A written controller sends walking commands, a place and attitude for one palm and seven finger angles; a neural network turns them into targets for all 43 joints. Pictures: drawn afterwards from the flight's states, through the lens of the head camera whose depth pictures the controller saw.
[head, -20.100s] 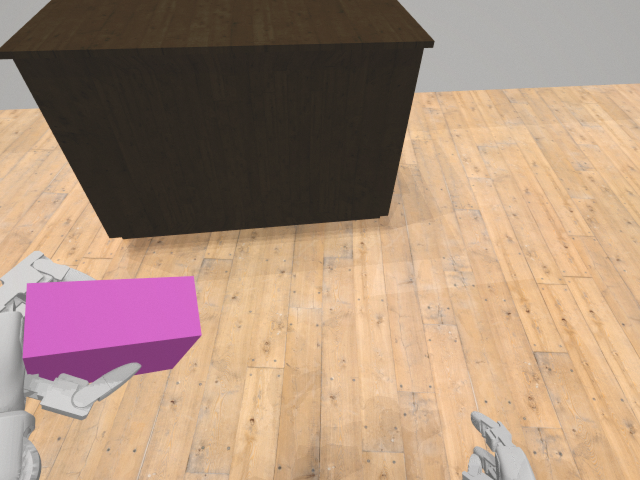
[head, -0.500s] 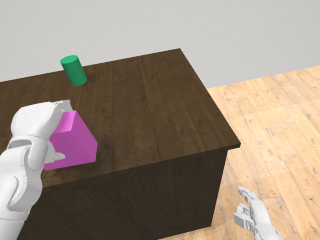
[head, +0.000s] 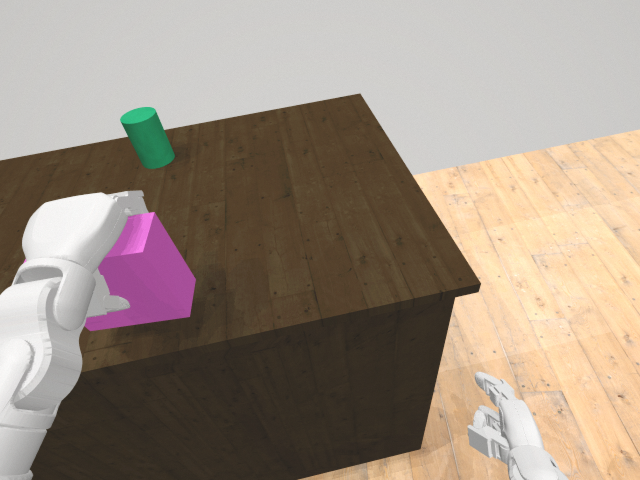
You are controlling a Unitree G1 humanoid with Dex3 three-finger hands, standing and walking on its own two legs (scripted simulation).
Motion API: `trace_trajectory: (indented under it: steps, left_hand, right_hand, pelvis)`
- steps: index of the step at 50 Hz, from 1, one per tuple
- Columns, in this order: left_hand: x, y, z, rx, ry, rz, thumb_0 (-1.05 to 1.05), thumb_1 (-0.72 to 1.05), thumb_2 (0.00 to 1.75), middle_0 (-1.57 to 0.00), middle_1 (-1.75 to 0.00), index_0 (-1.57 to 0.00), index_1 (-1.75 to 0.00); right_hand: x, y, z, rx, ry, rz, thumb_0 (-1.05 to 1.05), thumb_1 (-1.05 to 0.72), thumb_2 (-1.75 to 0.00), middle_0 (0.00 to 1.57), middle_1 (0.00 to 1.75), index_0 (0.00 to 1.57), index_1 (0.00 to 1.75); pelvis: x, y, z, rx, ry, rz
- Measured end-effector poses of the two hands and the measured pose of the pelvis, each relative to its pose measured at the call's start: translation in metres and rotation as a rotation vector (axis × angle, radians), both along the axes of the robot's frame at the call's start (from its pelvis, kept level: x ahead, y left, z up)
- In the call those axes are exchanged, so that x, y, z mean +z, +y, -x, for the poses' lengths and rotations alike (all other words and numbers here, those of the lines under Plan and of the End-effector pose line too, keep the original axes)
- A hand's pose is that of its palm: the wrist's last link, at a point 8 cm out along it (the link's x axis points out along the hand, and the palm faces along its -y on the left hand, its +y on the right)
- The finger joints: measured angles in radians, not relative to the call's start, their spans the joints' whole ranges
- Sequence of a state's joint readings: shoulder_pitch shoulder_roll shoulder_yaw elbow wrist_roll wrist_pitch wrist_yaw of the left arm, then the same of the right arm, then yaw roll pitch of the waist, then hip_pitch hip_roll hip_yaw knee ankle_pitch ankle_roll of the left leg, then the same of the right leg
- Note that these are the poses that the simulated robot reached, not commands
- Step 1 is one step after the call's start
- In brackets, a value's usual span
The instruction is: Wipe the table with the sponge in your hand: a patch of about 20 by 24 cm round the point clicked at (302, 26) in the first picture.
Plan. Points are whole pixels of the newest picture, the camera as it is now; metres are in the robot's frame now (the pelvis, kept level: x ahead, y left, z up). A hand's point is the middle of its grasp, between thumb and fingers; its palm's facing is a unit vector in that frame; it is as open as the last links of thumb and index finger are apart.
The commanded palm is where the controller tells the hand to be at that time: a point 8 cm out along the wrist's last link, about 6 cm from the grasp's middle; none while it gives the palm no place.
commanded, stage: move the sponge above the wiping area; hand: left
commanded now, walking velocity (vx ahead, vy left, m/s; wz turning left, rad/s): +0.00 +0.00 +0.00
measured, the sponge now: (129, 286) +0.27 +0.29 +0.13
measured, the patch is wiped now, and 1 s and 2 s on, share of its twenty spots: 0.00 0.00 0.00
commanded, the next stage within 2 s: lower the sponge onto the table in 0.44 s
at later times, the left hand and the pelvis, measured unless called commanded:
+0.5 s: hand (97, 255) +0.27 +0.30 +0.19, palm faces +0.12 -0.01 -0.99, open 10.2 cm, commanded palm +0.23 +0.30 +0.26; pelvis +0.00 +0.00 +0.00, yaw +0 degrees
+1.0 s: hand (93, 260) +0.26 +0.30 +0.18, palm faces +0.11 -0.02 -0.99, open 10.2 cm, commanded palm +0.22 +0.29 +0.25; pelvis +0.00 +0.00 +0.00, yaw +0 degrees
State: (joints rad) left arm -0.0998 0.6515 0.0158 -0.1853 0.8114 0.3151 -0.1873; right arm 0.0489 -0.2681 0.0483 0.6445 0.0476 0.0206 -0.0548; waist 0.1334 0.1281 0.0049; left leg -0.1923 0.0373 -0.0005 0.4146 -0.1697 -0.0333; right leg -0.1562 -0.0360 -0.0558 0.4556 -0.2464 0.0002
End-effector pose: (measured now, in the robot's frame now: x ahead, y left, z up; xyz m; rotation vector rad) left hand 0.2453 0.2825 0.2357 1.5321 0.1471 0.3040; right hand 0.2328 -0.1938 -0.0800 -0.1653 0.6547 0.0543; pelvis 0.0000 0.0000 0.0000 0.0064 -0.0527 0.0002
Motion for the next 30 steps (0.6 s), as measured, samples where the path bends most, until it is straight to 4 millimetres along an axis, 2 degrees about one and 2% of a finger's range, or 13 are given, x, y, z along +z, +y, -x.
trace_trajectory:
  steps: [7, 14, 21, 30]
  left_hand:
    - [0.004, 0.009, 0.007, 0.048, -0.011, -0.001, -0.01, -0.51, 1.02, -0.71, -1.35, -0.73, -1.34]
    - [-0.003, 0.016, 0.012, 0.065, 0.032, 0.007, -0.01, -0.51, 1.02, -0.71, -1.35, -0.73, -1.34]
    - [-0.003, 0.007, 0.009, -0.005, 0.013, -0.001, -0.01, -0.51, 1.02, -0.71, -1.35, -0.73, -1.34]
    - [0.008, 0.015, -0.001, 0.060, -0.019, 0.003, -0.01, -0.51, 1.02, -0.71, -1.35, -0.73, -1.34]
  right_hand:
    - [-0.003, -0.004, 0.004, -0.010, 0.010, -0.001, 0.01, -0.91, -0.90, 0.20, 0.30, 0.20, 0.30]
    - [-0.002, -0.006, 0.004, -0.012, -0.001, 0.013, 0.01, -0.91, -0.90, 0.20, 0.30, 0.20, 0.30]
    - [0.001, 0.000, 0.002, -0.006, -0.014, 0.017, 0.01, -0.91, -0.90, 0.20, 0.29, 0.20, 0.30]
    - [0.001, 0.006, 0.001, 0.006, -0.010, -0.003, 0.01, -0.90, -0.90, 0.20, 0.30, 0.20, 0.30]
  pelvis:
    - [-0.001, 0.000, 0.000, -0.005, 0.002, -0.001]
    - [-0.001, 0.000, 0.002, 0.005, -0.002, 0.001]
    - [-0.001, 0.000, 0.003, 0.005, -0.010, 0.003]
    - [0.000, 0.002, 0.004, 0.004, 0.000, 0.002]
